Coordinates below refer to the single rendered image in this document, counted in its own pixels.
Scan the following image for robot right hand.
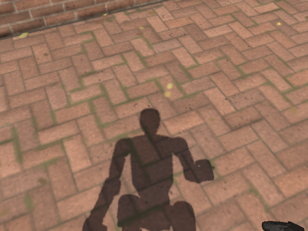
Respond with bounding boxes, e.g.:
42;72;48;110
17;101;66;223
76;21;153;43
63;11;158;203
262;220;305;231

